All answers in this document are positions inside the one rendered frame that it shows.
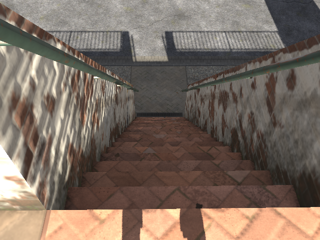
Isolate stairs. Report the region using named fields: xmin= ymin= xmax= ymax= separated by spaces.
xmin=64 ymin=117 xmax=300 ymax=210

